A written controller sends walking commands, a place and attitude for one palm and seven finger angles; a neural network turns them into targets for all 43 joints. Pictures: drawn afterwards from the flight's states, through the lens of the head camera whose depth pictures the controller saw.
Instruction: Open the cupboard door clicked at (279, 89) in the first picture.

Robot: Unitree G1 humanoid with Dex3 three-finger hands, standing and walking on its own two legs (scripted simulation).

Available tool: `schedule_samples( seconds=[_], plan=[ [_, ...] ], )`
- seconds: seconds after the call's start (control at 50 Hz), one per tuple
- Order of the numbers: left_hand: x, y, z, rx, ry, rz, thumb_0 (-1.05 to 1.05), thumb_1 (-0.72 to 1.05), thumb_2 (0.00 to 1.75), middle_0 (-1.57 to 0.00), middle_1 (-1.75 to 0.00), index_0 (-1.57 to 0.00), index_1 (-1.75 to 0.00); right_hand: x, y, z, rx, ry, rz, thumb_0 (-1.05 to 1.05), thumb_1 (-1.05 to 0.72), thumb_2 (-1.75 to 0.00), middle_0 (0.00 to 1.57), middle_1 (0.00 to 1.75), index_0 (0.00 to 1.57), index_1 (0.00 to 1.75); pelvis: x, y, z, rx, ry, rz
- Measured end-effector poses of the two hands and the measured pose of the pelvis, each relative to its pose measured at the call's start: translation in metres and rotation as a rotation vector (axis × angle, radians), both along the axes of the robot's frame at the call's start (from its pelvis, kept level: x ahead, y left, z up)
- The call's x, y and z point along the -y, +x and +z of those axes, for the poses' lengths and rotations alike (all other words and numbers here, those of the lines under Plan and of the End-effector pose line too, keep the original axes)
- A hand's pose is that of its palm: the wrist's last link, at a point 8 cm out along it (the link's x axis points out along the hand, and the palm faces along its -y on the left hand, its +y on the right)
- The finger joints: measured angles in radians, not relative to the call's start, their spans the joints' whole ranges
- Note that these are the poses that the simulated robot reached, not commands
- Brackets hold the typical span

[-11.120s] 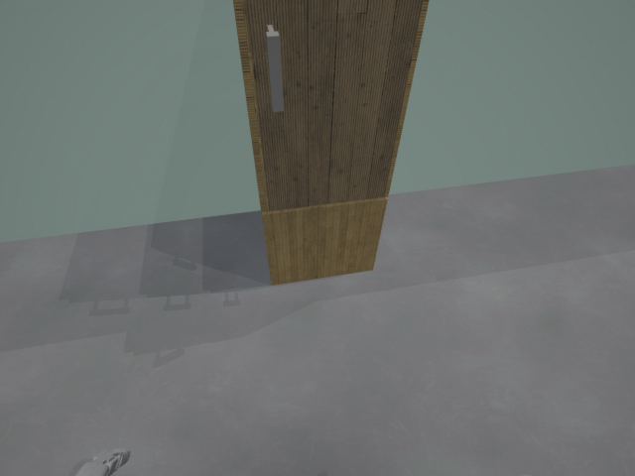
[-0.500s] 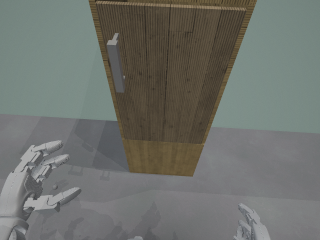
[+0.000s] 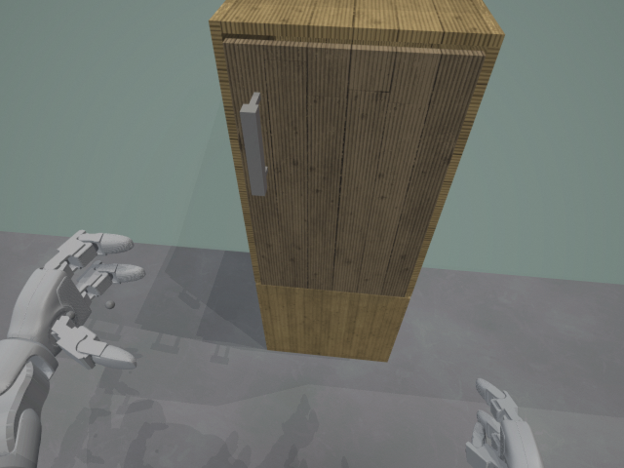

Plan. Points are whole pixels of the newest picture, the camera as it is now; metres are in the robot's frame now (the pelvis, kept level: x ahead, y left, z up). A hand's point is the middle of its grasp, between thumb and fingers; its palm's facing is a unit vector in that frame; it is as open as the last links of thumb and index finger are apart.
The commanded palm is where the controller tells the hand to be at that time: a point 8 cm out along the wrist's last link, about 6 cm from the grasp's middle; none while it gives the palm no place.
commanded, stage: raise the hand with hooked fingers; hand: left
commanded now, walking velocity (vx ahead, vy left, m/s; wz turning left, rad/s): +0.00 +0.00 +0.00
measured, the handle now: (257, 145) +0.57 +0.14 +0.12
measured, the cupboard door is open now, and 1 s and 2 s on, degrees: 0 0 0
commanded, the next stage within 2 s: move the hooked fingers beside the handle in 0.72 s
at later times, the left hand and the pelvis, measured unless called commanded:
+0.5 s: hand (94, 270) +0.29 +0.28 +0.13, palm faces +0.00 -1.00 -0.04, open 14.0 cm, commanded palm +0.26 +0.33 +0.14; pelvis +0.00 +0.01 +0.01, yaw +0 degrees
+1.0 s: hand (103, 257) +0.31 +0.27 +0.14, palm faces +0.01 -1.00 -0.03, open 14.0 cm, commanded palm +0.29 +0.32 +0.14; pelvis +0.00 +0.00 +0.01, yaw +1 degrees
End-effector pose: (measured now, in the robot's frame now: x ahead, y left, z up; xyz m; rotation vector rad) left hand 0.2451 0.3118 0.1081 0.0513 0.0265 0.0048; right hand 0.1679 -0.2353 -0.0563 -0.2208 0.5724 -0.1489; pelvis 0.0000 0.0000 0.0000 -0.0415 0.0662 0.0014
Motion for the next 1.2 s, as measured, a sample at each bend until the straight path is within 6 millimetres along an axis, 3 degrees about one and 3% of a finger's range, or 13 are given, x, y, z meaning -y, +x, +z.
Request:
schedule_samples(
  seconds=[0.08, 0.2, 0.26, 0.34, 0.44, 0.66, 0.92, 1.2],
  plan=[
    [-0.005, 0.005, 0.004, 0.003, 0.001, 0.009, -0.01, -0.47, 0.31, -0.3, -1.19, -0.3, -1.18, -0.004, -0.006, 0.001, -0.018, -0.006, 0.005, 0.02, -0.91, -0.9, 0.21, 0.3, 0.21, 0.3, -0.002, -0.003, 0.003, 0.015, 0.001, 0.0],
    [-0.017, 0.015, 0.039, 0.129, 0.029, 0.027, -0.01, -0.49, 0.3, -0.3, -1.2, -0.3, -1.19, -0.006, -0.015, 0.001, -0.046, -0.013, 0.009, 0.02, -0.9, -0.9, 0.21, 0.3, 0.21, 0.3, -0.003, -0.004, 0.007, 0.036, 0.002, 0.003],
    [-0.025, 0.023, 0.046, 0.103, 0.018, 0.021, -0.01, -0.49, 0.3, -0.3, -1.2, -0.3, -1.19, -0.006, -0.017, 0.0, -0.055, -0.011, -0.001, 0.02, -0.9, -0.9, 0.21, 0.3, 0.21, 0.3, -0.005, -0.003, 0.008, 0.038, 0.003, 0.004],
    [-0.03, 0.03, 0.037, 0.013, -0.004, 0.005, -0.01, -0.49, 0.3, -0.3, -1.2, -0.3, -1.19, -0.003, -0.02, 0.001, -0.057, -0.009, -0.015, 0.02, -0.9, -0.9, 0.21, 0.3, 0.21, 0.3, -0.007, -0.003, 0.01, 0.031, 0.004, 0.001],
    [-0.02, 0.028, 0.027, 0.007, -0.007, -0.018, -0.01, -0.49, 0.3, -0.3, -1.2, -0.3, -1.19, 0.0, -0.02, 0.005, -0.054, -0.021, -0.016, 0.02, -0.91, -0.9, 0.21, 0.3, 0.21, 0.3, -0.009, -0.001, 0.01, 0.03, 0.006, -0.008],
    [-0.027, 0.026, 0.034, 0.054, 0.001, 0.025, -0.01, -0.5, 0.3, -0.3, -1.2, -0.3, -1.2, -0.003, -0.011, 0.008, -0.05, -0.027, 0.002, 0.02, -0.91, -0.9, 0.21, 0.3, 0.21, 0.3, -0.007, 0.002, 0.012, 0.038, 0.006, 0.0],
    [-0.019, 0.029, 0.032, 0.042, -0.016, 0.011, -0.01, -0.5, 0.3, -0.3, -1.2, -0.3, -1.2, -0.003, -0.006, 0.007, -0.046, -0.017, 0.012, 0.02, -0.91, -0.9, 0.21, 0.3, 0.21, 0.3, -0.004, 0.001, 0.012, 0.035, 0.009, 0.005],
    [-0.001, 0.085, 0.029, 0.015, -0.038, -0.009, -0.01, -0.5, 0.3, -0.3, -1.2, -0.3, -1.2, 0.014, -0.029, -0.005, -0.138, -0.028, -0.043, 0.02, -0.91, -0.9, 0.21, 0.3, 0.21, 0.3, 0.004, 0.0, 0.01, 0.003, 0.012, -0.003]
  ],
)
